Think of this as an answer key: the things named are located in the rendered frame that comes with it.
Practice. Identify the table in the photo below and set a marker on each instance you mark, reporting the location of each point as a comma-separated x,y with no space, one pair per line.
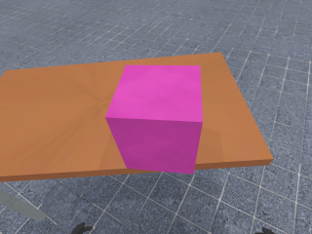
52,123

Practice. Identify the carton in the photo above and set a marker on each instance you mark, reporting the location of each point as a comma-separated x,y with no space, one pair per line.
156,117

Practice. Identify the robot left hand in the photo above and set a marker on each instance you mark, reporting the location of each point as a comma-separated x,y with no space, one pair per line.
80,229

